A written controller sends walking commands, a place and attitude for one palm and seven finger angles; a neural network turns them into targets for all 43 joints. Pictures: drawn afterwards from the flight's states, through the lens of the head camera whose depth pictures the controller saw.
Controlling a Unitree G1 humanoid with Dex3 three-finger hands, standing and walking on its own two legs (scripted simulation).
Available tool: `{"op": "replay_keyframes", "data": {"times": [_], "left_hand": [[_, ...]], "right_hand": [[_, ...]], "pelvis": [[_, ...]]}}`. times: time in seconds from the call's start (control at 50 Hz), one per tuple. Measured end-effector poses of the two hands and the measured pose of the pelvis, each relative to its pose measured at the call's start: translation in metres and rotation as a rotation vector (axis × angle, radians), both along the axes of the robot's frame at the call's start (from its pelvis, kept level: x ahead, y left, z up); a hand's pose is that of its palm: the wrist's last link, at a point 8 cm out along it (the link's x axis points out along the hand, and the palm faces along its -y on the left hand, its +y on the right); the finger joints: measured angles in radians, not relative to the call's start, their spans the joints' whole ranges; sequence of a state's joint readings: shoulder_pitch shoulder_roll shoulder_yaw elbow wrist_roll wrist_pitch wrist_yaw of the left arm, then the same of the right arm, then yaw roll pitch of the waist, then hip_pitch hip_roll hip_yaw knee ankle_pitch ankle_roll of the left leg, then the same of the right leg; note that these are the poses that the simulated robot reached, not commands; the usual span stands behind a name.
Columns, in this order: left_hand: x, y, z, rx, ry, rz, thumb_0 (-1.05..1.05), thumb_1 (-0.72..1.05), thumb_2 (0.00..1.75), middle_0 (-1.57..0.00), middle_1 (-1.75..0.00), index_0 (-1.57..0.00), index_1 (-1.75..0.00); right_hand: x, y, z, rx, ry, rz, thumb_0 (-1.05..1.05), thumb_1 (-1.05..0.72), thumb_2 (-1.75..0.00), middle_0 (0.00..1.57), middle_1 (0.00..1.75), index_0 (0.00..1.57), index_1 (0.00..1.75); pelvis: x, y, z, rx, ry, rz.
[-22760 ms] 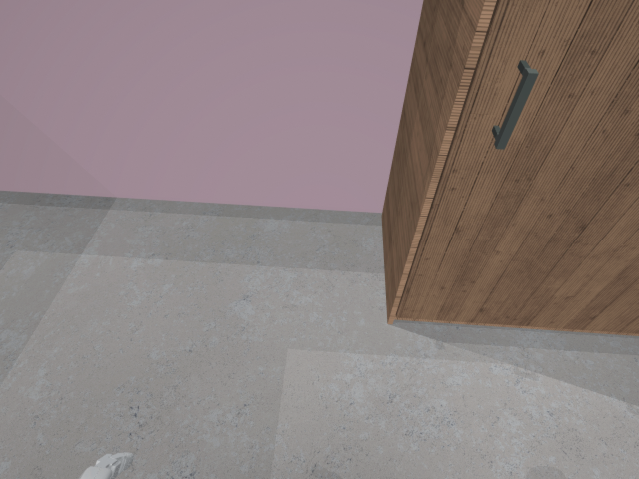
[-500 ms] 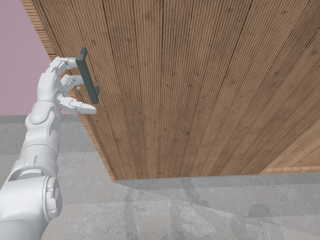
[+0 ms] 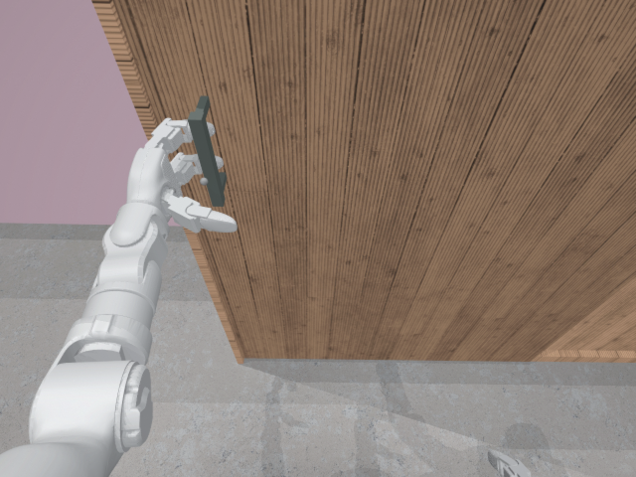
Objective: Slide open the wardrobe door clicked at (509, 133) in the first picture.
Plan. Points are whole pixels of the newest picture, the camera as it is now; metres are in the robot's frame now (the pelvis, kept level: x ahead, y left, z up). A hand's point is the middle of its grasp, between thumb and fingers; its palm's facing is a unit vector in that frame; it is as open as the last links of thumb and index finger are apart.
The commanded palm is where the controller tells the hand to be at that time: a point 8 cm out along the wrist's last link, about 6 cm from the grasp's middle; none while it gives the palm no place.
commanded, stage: slide the fingers in behind the handle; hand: left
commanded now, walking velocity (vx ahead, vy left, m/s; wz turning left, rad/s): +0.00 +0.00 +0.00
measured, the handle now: (211, 154) +0.50 +0.15 +0.13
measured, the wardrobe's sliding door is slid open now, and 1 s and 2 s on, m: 0.00 0.00 0.00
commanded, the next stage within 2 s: grip the handle and tug to test in 1.04 s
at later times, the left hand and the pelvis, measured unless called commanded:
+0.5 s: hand (225, 181) +0.45 +0.13 +0.13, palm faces +0.00 -1.00 +0.01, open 14.0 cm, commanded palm +0.42 +0.19 +0.13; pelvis -0.01 +0.00 +0.00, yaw -1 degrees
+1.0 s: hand (222, 179) +0.45 +0.13 +0.13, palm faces +0.01 -1.00 +0.00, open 14.0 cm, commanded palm +0.42 +0.19 +0.13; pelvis +0.00 -0.02 +0.00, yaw -1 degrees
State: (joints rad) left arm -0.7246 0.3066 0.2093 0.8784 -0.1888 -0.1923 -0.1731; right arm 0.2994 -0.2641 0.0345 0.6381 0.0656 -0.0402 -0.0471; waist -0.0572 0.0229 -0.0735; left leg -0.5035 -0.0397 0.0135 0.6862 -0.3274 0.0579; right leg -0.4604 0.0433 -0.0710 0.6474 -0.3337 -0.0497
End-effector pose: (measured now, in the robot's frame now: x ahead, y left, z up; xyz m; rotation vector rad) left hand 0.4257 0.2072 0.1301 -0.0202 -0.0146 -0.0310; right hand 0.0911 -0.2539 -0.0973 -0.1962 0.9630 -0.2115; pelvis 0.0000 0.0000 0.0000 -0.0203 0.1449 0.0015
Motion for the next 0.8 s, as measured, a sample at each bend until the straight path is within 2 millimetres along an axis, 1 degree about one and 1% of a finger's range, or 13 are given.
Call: {"op": "replay_keyframes", "data": {"times": [0.06,0.12,0.24,0.32,0.48,0.58,0.66,0.8], "left_hand": [[0.004,-0.006,-0.001,-0.007,0.001,0.005,-0.01,-0.50,0.30,-0.30,-1.20,-0.30,-1.20],[0.005,-0.008,-0.002,-0.005,-0.005,0.018,-0.01,-0.50,0.30,-0.30,-1.20,-0.30,-1.20],[-0.002,-0.004,-0.002,0.022,-0.019,0.032,-0.01,-0.50,0.30,-0.30,-1.20,-0.30,-1.20],[-0.006,-0.007,-0.004,0.019,-0.001,0.025,-0.01,-0.50,0.30,-0.30,-1.20,-0.30,-1.20],[0.002,-0.027,-0.004,0.009,0.002,0.020,-0.01,-0.50,0.30,-0.30,-1.20,-0.30,-1.20],[0.006,-0.025,-0.002,0.014,-0.004,0.045,-0.01,-0.50,0.30,-0.29,-1.20,-0.30,-1.20],[0.003,-0.024,-0.001,0.029,-0.008,0.037,-0.01,-0.50,0.30,-0.29,-1.20,-0.30,-1.20],[0.001,-0.025,-0.005,0.009,0.011,0.038,-0.01,-0.50,0.30,-0.30,-1.20,-0.30,-1.20]], "right_hand": [[-0.006,0.003,-0.001,0.010,0.010,-0.010,0.01,-0.90,-0.90,0.20,0.30,0.20,0.30],[-0.015,0.005,-0.003,0.020,0.024,-0.026,0.01,-0.90,-0.90,0.20,0.30,0.20,0.30],[-0.033,0.006,-0.006,0.034,0.063,-0.052,0.01,-0.90,-0.90,0.20,0.30,0.20,0.30],[-0.039,0.004,-0.008,0.028,0.088,-0.049,0.01,-0.90,-0.90,0.20,0.30,0.20,0.30],[-0.040,-0.003,-0.007,0.008,0.077,-0.040,0.01,-0.90,-0.90,0.20,0.30,0.20,0.30],[-0.040,-0.007,-0.006,0.010,0.061,-0.048,0.01,-0.90,-0.90,0.20,0.30,0.20,0.30],[-0.041,-0.010,-0.006,0.018,0.062,-0.054,0.01,-0.90,-0.90,0.20,0.30,0.20,0.30],[-0.039,-0.014,-0.007,0.018,0.075,-0.048,0.01,-0.90,-0.90,0.20,0.30,0.20,0.30]], "pelvis": [[0.001,0.001,0.000,0.003,0.002,-0.009],[0.002,0.002,0.000,0.004,0.002,-0.021],[0.003,0.002,0.001,0.002,-0.007,-0.028],[0.000,0.001,0.001,0.000,-0.016,-0.016],[-0.007,-0.002,0.000,0.003,-0.009,-0.010],[-0.006,-0.006,0.000,0.008,-0.003,-0.021],[-0.004,-0.008,0.000,0.008,-0.005,-0.022],[-0.004,-0.013,0.001,0.008,-0.009,-0.016]]}}
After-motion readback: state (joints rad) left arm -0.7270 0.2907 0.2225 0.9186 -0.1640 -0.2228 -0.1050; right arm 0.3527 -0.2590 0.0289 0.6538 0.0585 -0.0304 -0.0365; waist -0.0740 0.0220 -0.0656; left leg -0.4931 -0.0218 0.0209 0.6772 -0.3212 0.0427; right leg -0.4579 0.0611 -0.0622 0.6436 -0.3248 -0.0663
